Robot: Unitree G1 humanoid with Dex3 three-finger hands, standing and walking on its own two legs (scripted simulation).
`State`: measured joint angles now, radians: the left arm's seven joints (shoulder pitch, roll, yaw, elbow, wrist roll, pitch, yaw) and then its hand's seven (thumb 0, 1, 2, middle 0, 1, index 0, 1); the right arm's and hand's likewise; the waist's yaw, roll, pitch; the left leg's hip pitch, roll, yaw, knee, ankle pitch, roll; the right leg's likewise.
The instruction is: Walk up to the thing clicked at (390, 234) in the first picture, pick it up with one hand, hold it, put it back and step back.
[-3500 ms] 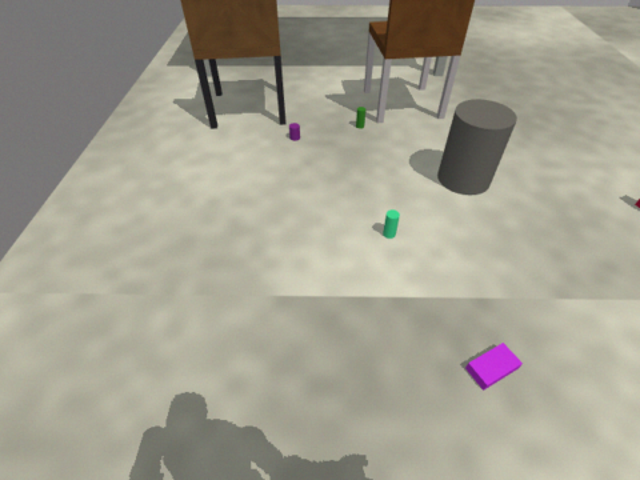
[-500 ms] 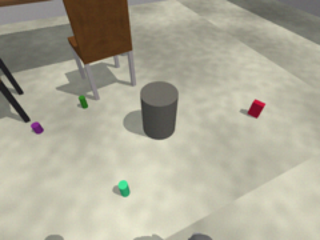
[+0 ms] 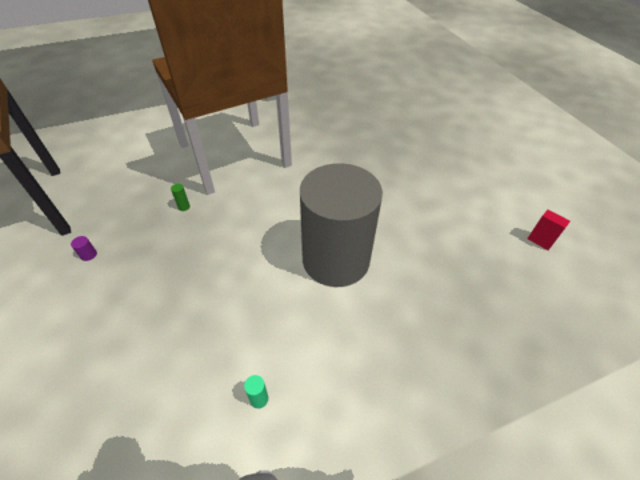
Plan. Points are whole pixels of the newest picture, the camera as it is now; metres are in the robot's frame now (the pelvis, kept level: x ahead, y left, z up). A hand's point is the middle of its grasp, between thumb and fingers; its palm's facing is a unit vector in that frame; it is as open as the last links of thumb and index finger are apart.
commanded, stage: walk up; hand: left
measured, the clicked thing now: (256, 392) +0.46 +0.20 -0.69
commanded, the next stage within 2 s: none
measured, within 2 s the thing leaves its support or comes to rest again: neither
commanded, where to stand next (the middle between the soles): +0.11 -0.01 m, yaw +0 degrees
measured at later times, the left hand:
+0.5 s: hand out of the picture +0.06 +0.26 -0.13, palm faces -0.01 -0.94 -0.34, open 7.4 cm
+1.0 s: hand out of the picture +0.11 +0.25 -0.12, palm faces -0.03 -0.94 -0.33, open 7.4 cm
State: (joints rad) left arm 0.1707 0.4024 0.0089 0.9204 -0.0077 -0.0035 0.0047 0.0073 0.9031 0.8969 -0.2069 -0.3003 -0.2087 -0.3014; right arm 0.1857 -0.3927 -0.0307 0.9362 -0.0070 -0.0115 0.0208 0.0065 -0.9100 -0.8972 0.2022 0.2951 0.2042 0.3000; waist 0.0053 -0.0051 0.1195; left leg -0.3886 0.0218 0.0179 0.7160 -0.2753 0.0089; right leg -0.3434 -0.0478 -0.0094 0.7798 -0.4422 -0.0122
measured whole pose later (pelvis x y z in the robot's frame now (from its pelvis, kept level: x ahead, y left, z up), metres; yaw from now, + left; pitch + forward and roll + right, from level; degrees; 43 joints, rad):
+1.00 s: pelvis +0.02 +0.00 +0.03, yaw +0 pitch -2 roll +0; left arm 0.08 0.35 0.01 1.15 0.01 -0.01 -0.02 0.01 0.91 0.90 -0.21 -0.30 -0.21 -0.30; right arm 0.08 -0.35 0.00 1.17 0.00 -0.01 0.02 0.01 -0.91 -0.90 0.20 0.30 0.20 0.30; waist -0.02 0.01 0.05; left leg -0.20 0.02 0.02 0.35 -0.12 0.00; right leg -0.11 -0.03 -0.02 0.33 -0.19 0.03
